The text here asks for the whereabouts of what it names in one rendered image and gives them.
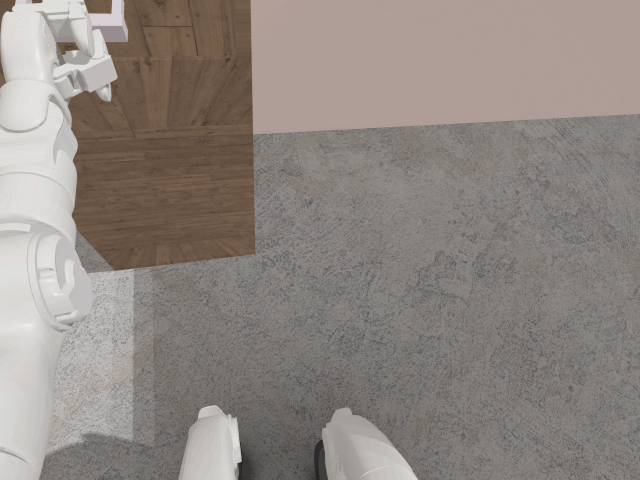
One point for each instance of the robot left thigh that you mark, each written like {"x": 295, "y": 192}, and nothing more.
{"x": 212, "y": 450}

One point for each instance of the robot left upper arm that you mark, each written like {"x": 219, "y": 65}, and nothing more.
{"x": 44, "y": 290}

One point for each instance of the handle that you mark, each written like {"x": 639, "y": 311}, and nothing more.
{"x": 112, "y": 26}

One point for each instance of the cabinet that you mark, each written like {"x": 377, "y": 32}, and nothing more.
{"x": 165, "y": 170}

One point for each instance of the robot left forearm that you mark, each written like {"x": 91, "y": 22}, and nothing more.
{"x": 38, "y": 178}

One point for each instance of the drawer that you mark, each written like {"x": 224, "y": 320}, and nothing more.
{"x": 163, "y": 27}

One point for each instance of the robot left hand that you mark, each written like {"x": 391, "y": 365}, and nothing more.
{"x": 29, "y": 50}

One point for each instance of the robot right shin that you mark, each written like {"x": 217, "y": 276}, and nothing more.
{"x": 338, "y": 413}

